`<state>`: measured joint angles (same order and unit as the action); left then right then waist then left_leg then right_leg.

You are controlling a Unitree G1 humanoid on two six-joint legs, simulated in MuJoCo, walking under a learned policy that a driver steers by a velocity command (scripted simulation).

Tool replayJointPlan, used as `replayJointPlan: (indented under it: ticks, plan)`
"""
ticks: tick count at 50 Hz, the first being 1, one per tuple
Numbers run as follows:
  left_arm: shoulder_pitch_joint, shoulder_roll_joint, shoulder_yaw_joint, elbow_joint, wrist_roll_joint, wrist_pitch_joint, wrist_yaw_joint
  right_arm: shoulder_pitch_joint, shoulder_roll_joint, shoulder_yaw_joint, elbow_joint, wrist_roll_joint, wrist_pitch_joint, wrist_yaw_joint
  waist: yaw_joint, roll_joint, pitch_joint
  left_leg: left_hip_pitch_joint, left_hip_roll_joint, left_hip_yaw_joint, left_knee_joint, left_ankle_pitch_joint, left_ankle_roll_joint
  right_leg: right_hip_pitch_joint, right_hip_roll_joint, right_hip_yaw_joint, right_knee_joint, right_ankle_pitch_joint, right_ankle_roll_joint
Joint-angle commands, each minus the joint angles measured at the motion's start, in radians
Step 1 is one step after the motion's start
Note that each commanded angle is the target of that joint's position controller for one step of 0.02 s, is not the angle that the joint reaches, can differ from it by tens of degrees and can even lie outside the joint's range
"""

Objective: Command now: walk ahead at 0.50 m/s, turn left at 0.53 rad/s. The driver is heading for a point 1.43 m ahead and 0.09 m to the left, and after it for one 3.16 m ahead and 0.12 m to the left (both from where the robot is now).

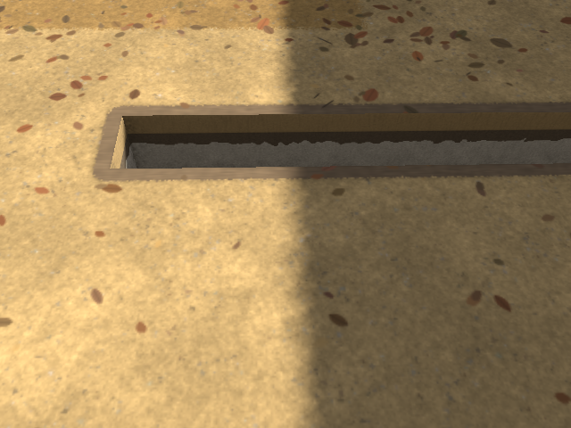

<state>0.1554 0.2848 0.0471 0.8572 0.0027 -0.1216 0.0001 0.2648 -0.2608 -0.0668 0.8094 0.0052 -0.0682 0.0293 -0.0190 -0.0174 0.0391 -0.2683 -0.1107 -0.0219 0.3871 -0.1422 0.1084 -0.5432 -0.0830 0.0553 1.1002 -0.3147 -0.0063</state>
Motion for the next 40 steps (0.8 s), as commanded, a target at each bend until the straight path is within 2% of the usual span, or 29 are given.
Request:
replayJointPlan:
  ticks: [1, 2, 5, 7, 9, 12, 13, 14, 15, 16, 17, 18, 19, 20, 21, 22, 24, 26, 29, 32, 34, 36, 38, 39, 40]
  plan:
    - [0.005, 0.083, 0.026, -0.069, 0.015, 0.011, 0.010, -0.012, -0.160, -0.038, -0.080, 0.006, -0.017, -0.022, 0.035, 0.046, -0.058, 0.062, 0.263, -0.270, -0.192, 0.265, 0.190, -0.088, -0.022, 0.004, -0.138, 0.106, 0.046]
    - [-0.040, 0.077, 0.025, -0.086, 0.016, 0.013, 0.012, 0.007, -0.172, -0.042, -0.078, 0.008, -0.015, -0.030, 0.022, 0.049, -0.046, 0.048, 0.248, -0.253, -0.194, 0.260, 0.178, -0.094, -0.012, -0.001, -0.216, 0.174, 0.057]
    - [-0.148, 0.051, 0.015, -0.122, 0.010, 0.006, 0.005, 0.050, -0.175, -0.045, -0.072, 0.014, -0.005, -0.042, -0.020, 0.080, -0.035, 0.012, 0.192, -0.207, -0.174, 0.180, 0.122, -0.023, 0.039, -0.011, -0.456, 0.376, 0.061]
    - [-0.207, 0.051, 0.013, -0.148, 0.000, 0.001, -0.002, 0.085, -0.177, -0.046, -0.062, 0.015, -0.001, -0.043, -0.046, 0.098, -0.032, 0.010, 0.196, -0.231, -0.165, 0.125, 0.101, 0.027, 0.066, -0.016, -0.540, 0.444, 0.056]
    - [-0.238, 0.071, 0.017, -0.170, -0.007, -0.004, -0.008, 0.110, -0.170, -0.046, -0.052, 0.021, 0.004, -0.044, -0.053, 0.107, -0.030, 0.066, 0.218, -0.280, -0.126, 0.094, 0.093, 0.031, 0.075, 0.006, -0.590, 0.429, 0.046]
    - [-0.215, 0.110, 0.028, -0.175, -0.010, -0.020, -0.021, 0.112, -0.166, -0.046, -0.054, 0.016, 0.015, -0.054, -0.029, 0.129, -0.037, 0.175, 0.264, -0.356, -0.036, 0.110, 0.082, 0.050, 0.071, 0.026, -0.638, 0.329, 0.017]
    - [-0.176, 0.119, 0.032, -0.165, -0.008, -0.025, -0.022, 0.109, -0.162, -0.046, -0.055, 0.012, 0.019, -0.056, -0.012, 0.146, -0.048, 0.195, 0.272, -0.364, -0.002, 0.160, 0.075, 0.093, 0.072, 0.012, -0.646, 0.295, 0.000]
    - [-0.093, 0.135, 0.042, -0.141, -0.001, -0.031, -0.020, 0.102, -0.144, -0.039, -0.058, 0.009, 0.021, -0.055, 0.029, 0.145, -0.088, 0.199, 0.240, -0.346, 0.072, 0.257, 0.057, 0.208, 0.083, -0.014, -0.684, 0.295, -0.029]
    - [0.029, 0.168, 0.055, -0.120, 0.015, -0.035, -0.016, 0.096, -0.105, -0.022, -0.070, 0.001, 0.019, -0.049, 0.085, 0.120, -0.198, 0.140, 0.189, -0.301, 0.248, 0.274, 0.029, 0.423, 0.008, 0.040, -0.649, 0.301, -0.081]
    - [0.179, 0.242, 0.075, -0.102, 0.030, -0.032, -0.011, 0.177, -0.056, -0.006, -0.086, 0.002, 0.012, -0.047, 0.097, -0.053, -0.351, -0.132, 0.072, -0.194, 0.569, 0.051, -0.039, 0.785, -0.186, 0.333, -0.634, 0.247, -0.202]
    - [0.247, 0.247, 0.083, -0.054, 0.007, -0.017, -0.025, 0.288, -0.044, 0.006, -0.077, 0.024, 0.001, -0.045, 0.070, -0.310, -0.406, -0.386, 0.014, -0.150, 0.804, -0.451, -0.078, 0.933, -0.321, 0.703, -0.755, 0.031, -0.304]
    - [0.216, 0.158, 0.060, -0.069, -0.018, -0.013, -0.027, 0.218, -0.135, -0.011, -0.067, 0.034, -0.001, -0.044, 0.095, -0.180, -0.276, -0.491, 0.072, -0.191, 0.896, -0.411, -0.075, 0.851, -0.297, 0.679, -0.792, -0.154, -0.267]
    - [0.151, 0.119, 0.048, -0.082, -0.016, -0.006, -0.024, 0.104, -0.165, -0.018, -0.088, 0.027, -0.001, -0.044, 0.102, -0.082, -0.151, -0.508, 0.109, -0.158, 0.897, -0.321, -0.074, 0.708, -0.256, 0.529, -0.810, -0.128, -0.226]
    - [0.098, 0.108, 0.040, -0.089, -0.004, 0.001, -0.024, 0.037, -0.156, -0.018, -0.108, 0.014, -0.004, -0.045, 0.083, -0.032, -0.078, -0.484, 0.141, -0.124, 0.852, -0.255, -0.074, 0.576, -0.216, 0.427, -0.837, -0.021, -0.212]
    - [0.071, 0.087, 0.031, -0.089, 0.005, 0.004, -0.024, 0.011, -0.142, -0.020, -0.116, 0.004, -0.005, -0.042, 0.059, -0.032, -0.040, -0.453, 0.173, -0.112, 0.796, -0.211, -0.072, 0.492, -0.181, 0.355, -0.863, 0.077, -0.207]
    - [0.063, 0.079, 0.027, -0.085, 0.011, 0.003, -0.024, 0.023, -0.125, -0.018, -0.118, 0.005, -0.005, -0.038, 0.036, -0.060, -0.041, -0.407, 0.196, -0.099, 0.757, -0.186, -0.072, 0.444, -0.156, 0.305, -0.883, 0.140, -0.203]
    - [0.078, 0.084, 0.028, -0.070, 0.001, -0.002, -0.024, 0.035, -0.088, -0.010, -0.118, 0.006, -0.002, -0.035, 0.024, -0.081, -0.051, -0.382, 0.212, -0.068, 0.689, -0.167, -0.080, 0.414, -0.138, 0.237, -0.916, 0.235, -0.219]
    - [0.098, 0.119, 0.036, -0.055, -0.007, -0.003, -0.020, -0.019, -0.070, -0.001, -0.142, -0.001, -0.003, -0.035, 0.031, -0.065, -0.039, -0.411, 0.226, -0.049, 0.591, -0.106, -0.096, 0.411, -0.143, 0.190, -0.946, 0.314, -0.235]
    - [0.127, 0.141, 0.041, -0.038, -0.015, 0.008, -0.012, -0.112, -0.051, 0.010, -0.167, -0.001, -0.010, -0.029, 0.057, -0.052, -0.029, -0.392, 0.222, -0.023, 0.403, 0.059, -0.106, 0.414, -0.113, 0.099, -0.961, 0.378, -0.212]
    - [0.182, 0.152, 0.039, -0.014, -0.024, 0.019, -0.010, -0.207, -0.044, 0.016, -0.190, 0.007, -0.017, -0.018, 0.094, -0.053, -0.012, -0.330, 0.190, 0.009, 0.252, 0.179, -0.109, 0.419, -0.095, 0.044, -0.952, 0.378, -0.189]
    - [0.224, 0.157, 0.038, 0.006, -0.027, 0.028, -0.010, -0.263, -0.049, 0.016, -0.211, 0.014, -0.019, -0.009, 0.111, -0.055, 0.002, -0.325, 0.177, 0.016, 0.202, 0.185, -0.103, 0.460, -0.118, 0.051, -0.936, 0.371, -0.185]
    - [0.244, 0.162, 0.038, 0.020, -0.028, 0.039, -0.010, -0.300, -0.060, 0.014, -0.230, 0.017, -0.023, 0.001, 0.110, -0.063, 0.015, -0.329, 0.165, 0.017, 0.162, 0.138, -0.083, 0.521, -0.149, 0.063, -0.907, 0.401, -0.175]
    - [0.238, 0.178, 0.043, 0.027, -0.030, 0.051, -0.006, -0.277, -0.085, 0.004, -0.233, 0.017, -0.027, 0.007, 0.077, -0.078, 0.001, -0.272, 0.150, 0.022, 0.125, 0.071, -0.056, 0.568, -0.167, 0.063, -0.851, 0.495, -0.155]
    - [0.218, 0.188, 0.045, 0.024, -0.032, 0.057, -0.003, -0.214, -0.104, -0.007, -0.217, 0.012, -0.028, 0.006, 0.032, -0.077, -0.035, -0.168, 0.124, 0.048, 0.092, 0.066, -0.037, 0.568, -0.152, 0.042, -0.775, 0.637, -0.140]
    - [0.209, 0.176, 0.039, 0.021, -0.029, 0.062, 0.000, -0.084, -0.143, -0.028, -0.176, 0.001, -0.027, 0.000, -0.033, -0.060, -0.115, 0.024, 0.104, 0.062, 0.057, 0.115, -0.009, 0.537, -0.101, 0.002, -0.613, 0.775, -0.110]
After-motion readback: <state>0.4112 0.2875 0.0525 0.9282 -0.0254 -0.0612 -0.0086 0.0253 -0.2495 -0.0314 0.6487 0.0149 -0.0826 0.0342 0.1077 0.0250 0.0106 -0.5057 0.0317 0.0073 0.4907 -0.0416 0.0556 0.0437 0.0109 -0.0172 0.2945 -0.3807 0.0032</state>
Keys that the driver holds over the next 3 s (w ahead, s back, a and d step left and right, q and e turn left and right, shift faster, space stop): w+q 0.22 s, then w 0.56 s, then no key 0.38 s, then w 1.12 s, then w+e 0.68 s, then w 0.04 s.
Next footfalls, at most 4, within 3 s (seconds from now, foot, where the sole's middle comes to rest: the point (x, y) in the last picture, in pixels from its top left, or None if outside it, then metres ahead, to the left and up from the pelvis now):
0.30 right None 0.37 -0.13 -0.78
0.82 left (208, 363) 0.62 0.19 -0.78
1.20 right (302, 330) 0.70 -0.04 -0.78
1.90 right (271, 226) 1.03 0.04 -0.78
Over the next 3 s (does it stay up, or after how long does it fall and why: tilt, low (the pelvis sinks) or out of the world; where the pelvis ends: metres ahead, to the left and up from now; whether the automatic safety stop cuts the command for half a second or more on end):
stays up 1.45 0.15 -0.06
